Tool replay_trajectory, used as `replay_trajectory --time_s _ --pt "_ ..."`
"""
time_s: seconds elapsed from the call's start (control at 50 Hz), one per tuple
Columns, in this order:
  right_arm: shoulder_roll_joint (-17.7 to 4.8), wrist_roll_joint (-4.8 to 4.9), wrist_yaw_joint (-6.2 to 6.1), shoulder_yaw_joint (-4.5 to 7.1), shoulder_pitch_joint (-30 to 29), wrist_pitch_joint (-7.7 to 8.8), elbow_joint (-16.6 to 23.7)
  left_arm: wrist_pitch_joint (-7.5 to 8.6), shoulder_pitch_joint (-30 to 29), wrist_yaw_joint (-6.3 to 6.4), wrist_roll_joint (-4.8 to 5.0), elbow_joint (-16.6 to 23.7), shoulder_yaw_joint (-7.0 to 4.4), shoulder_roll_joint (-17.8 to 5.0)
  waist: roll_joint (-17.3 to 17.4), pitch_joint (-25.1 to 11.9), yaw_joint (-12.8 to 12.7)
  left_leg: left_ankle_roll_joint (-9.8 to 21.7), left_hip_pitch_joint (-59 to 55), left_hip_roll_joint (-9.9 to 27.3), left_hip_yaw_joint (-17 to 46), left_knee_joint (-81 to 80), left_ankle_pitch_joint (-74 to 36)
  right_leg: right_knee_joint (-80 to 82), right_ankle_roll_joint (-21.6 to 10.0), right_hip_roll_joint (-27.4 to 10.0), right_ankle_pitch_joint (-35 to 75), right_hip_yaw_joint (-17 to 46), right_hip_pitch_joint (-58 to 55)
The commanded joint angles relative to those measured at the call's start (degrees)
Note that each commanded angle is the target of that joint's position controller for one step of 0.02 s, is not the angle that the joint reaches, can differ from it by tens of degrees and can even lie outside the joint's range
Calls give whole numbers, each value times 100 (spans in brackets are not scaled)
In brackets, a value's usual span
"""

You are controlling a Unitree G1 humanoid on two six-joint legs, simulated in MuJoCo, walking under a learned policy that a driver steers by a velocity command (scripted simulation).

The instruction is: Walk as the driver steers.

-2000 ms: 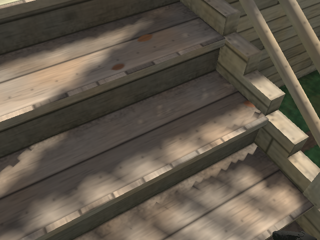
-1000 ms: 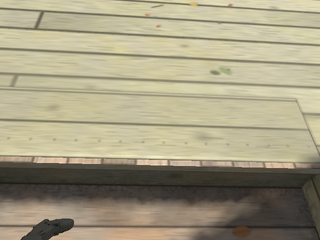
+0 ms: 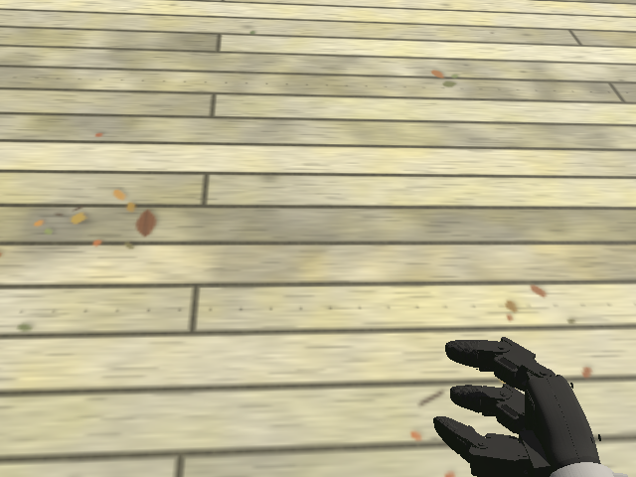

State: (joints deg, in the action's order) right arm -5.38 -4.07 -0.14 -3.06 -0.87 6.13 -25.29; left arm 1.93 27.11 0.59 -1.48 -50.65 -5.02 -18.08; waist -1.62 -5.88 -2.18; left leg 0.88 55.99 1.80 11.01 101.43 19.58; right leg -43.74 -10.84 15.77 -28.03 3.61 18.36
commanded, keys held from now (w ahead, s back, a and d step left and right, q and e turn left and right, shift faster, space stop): w+e+shift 0.60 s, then w+q+shift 0.40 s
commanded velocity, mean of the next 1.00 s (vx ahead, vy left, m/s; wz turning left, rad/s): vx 1.00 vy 0.00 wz -0.56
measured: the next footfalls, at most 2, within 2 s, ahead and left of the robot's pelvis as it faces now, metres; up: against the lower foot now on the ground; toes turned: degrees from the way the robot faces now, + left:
left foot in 0.16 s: +0.34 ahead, +0.20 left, +0.00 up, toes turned -13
right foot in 0.58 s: +0.65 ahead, -0.13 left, +0.00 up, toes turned -37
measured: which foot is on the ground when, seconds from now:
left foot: up 0.00-0.14, down 0.16-0.58, up 0.60-1.00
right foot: down 0.00-0.16, up 0.18-0.56, down 0.58-1.00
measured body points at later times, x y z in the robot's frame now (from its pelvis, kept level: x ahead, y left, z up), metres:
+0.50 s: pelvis +0.45 +0.02 +0.01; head +0.47 +0.00 +0.46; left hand +0.81 +0.08 +0.00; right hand +0.24 -0.19 -0.10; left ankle +0.30 +0.22 -0.69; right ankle +0.57 -0.13 -0.64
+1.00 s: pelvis +0.88 -0.21 +0.01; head +0.91 -0.23 +0.46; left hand +1.03 +0.03 -0.11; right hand +0.92 -0.52 -0.08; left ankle +1.10 -0.25 -0.68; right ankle +0.63 -0.11 -0.68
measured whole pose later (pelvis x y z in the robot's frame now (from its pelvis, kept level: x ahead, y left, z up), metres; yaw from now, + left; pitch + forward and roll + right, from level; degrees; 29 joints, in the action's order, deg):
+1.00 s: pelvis +0.88 -0.21 +0.01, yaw -30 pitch +2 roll +0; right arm -15.7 -0.5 3.3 0.7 6.5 2.5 -40.2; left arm 6.4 24.8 0.9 -1.9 -47.6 -2.1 -17.2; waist 0.2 1.5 -2.2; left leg 8.2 39.1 -0.6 -6.4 36.1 -3.0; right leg -10.2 -3.4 5.4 -24.1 -7.9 -18.0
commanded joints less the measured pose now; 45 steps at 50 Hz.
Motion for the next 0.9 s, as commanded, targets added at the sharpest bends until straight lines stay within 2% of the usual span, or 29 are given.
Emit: replay_trajectory --time_s 0.02,0.04,0.06,0.1,0.12,0.14,0.16,0.18,0.2,0.24,0.28,0.3,0.32,0.36,0.42,0.48,0.52,0.54,0.56,0.58,0.6,0.62,0.64,0.66,0.68,0.74,0.78,0.84,0.9 --pt "-1227 158 -162 226 -244 -117 578 395 -1311 -13 9 1060 8 -446 1319 1282 531 -345 -2080 384 -626 -3860 -999 3265 -564 -1221 1940 2197 2620" --pt "-906 208 -35 143 50 -195 475 302 -1327 53 170 952 -44 -543 853 642 589 -306 -3660 436 -740 -4621 -1945 2919 -298 -856 2246 1355 2790" --pt "-561 312 93 26 51 -218 456 315 -1155 137 161 873 -112 -742 649 277 570 -383 -4710 276 -820 -5215 -2579 2953 -248 -991 2165 1378 2761" --pt "-874 280 84 118 760 -291 -45 222 -930 66 223 949 -234 -950 286 -240 633 -162 -4608 -41 -860 -6063 -2249 2016 -80 -1110 4187 1476 733" --pt "-1441 380 33 323 1189 -242 -117 264 -815 -89 144 1009 -329 -1132 5 -336 645 -156 -4684 -331 -1181 -6574 -1315 1462 -21 -1167 4588 1572 108" --pt "-1625 463 -58 520 1597 -155 -130 380 -589 -220 2 966 -287 -1079 81 -559 997 -199 -5595 -334 -1159 -7007 -850 195 184 -1093 4506 1589 125" --pt "-1983 252 -234 742 2355 -105 -272 472 -576 -226 -38 1020 -205 -724 202 -988 1290 -105 -6764 253 -610 -6879 -61 -1259 357 -1002 3432 1412 754" --pt "-2077 -142 -252 792 2937 -56 -458 477 -674 -174 -105 1310 46 227 1029 -1208 1174 174 -7624 1676 907 -6462 435 -3357 375 -960 -17 1025 1804" --pt "-2342 -126 -223 849 2391 -77 -444 335 -387 -165 269 1697 99 148 2320 -1770 672 835 -7911 2507 3742 -7922 66 -4604 641 -925 573 297 3060" --pt "-1151 105 -203 614 1534 86 -500 153 -1003 -144 16 1575 52 -190 866 -676 635 878 -6415 2046 2445 -8115 744 -4470 552 -1535 1281 127 3269" --pt "-1181 106 -175 609 1689 127 -907 103 -1841 -286 -52 1882 78 -284 161 -50 592 704 -5633 1774 1492 -8399 241 -4280 578 -1770 1137 153 3328" --pt "-1347 109 -181 672 2037 126 -1158 39 -1986 -342 -50 1977 151 -45 238 399 557 555 -5401 1737 914 -8460 -188 -4247 662 -1883 1086 129 3486" --pt "-1145 143 -134 631 2357 123 -1526 -14 -2092 -394 -8 2114 274 253 491 532 411 482 -5452 1677 585 -8529 -410 -4235 603 -1977 1038 215 3707" --pt "-993 223 -11 595 2440 81 -1827 -163 -2327 -433 -24 2323 254 144 679 922 195 128 -5211 1497 -390 -8766 -1286 -3734 504 -2118 1312 376 3778" --pt "-1344 247 -69 640 1988 169 -1901 -207 -2480 -498 -142 2378 326 117 613 1122 -158 22 -4359 1162 -1686 -9246 -2201 -2134 529 -1963 2447 -327 2594" --pt "-1794 205 -113 674 2374 156 -2008 -200 -2903 -634 -106 2411 355 50 550 1306 77 -40 -4671 939 -2459 -9099 -4741 -767 193 -1535 2343 -1302 1655" --pt "-2055 213 -192 722 2717 74 -2121 -136 -2484 -551 15 2210 309 -100 888 746 -187 -50 -5297 994 -2560 -7884 -7262 -536 -15 -1070 1927 -1637 780" --pt "-2267 194 -207 790 2683 24 -2059 -91 -1619 -516 21 2000 203 -291 992 260 -662 -8 -5218 1185 -2501 -6753 -8132 -592 -144 -871 1698 -1597 -156" --pt "-2434 206 -206 861 2343 -48 -1878 -48 -320 -413 12 1618 33 -612 826 -394 -1258 27 -4739 1295 -2355 -5104 -8134 -201 -355 -766 1673 -1288 -1704" --pt "-2324 218 -142 887 2211 -113 -1778 -22 186 -286 99 1339 -148 -850 174 -577 -1405 -70 -3514 648 -2391 -2834 -4269 608 -604 -1028 1914 -577 -3082" --pt "-1403 74 -45 657 2213 -105 -1435 -82 -482 -185 103 1464 -215 -1245 -991 -153 -556 -169 -1595 -148 -2252 -674 926 306 -774 -1922 2590 1158 -3343" --pt "-1608 274 -11 624 2518 -13 -788 -146 -513 -117 -49 1837 -274 -1578 -1046 -1682 -336 -163 -562 -159 -914 -45 880 1664 -1778 -3072 1707 3679 -4642" --pt "-1850 226 -10 600 2000 78 -840 -191 -362 6 -24 1717 -232 -1187 -97 -1201 -535 -146 -274 63 -783 -547 150 2634 -1458 -3137 539 4125 -4020" --pt "-1792 259 -20 569 1965 69 -911 -115 -572 75 -40 1584 -148 -904 309 -129 -204 -119 -336 324 -874 -1034 -74 2847 -1233 -3121 475 3576 -2864" --pt "-1680 150 -22 527 1921 -4 -970 7 -752 73 -31 1501 -67 -714 701 270 86 -118 -799 511 -892 -1416 -61 2870 -1039 -2955 831 3097 -1817" --pt "-1427 131 89 467 2089 -397 -1138 339 -765 20 -4 1182 134 -327 567 892 582 -179 -1675 768 -680 -2480 252 3220 -782 -2635 1596 1756 -2" --pt "-1326 220 135 433 1406 -420 -947 451 -639 -58 31 1004 110 -400 348 1354 445 -74 -1294 795 -790 -3458 -486 3617 -511 -2368 2231 914 15" --pt "-1218 359 253 396 872 -348 -980 578 -734 -148 84 913 135 -380 304 1347 296 231 -1927 541 -1143 -5130 -2204 3871 93 -1848 3753 -444 -210" --pt "-1167 438 354 399 580 -297 -1074 695 -479 -130 154 725 154 -506 221 1229 130 535 -2511 163 -1599 -6135 -3394 4247 426 -2098 5118 -931 -1070"
Keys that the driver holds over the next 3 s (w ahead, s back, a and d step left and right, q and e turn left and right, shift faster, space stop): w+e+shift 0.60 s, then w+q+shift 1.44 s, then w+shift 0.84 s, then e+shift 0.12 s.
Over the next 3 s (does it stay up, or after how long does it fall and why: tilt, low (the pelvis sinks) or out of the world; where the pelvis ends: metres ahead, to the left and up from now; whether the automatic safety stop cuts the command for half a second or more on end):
stays up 2.63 0.02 0.04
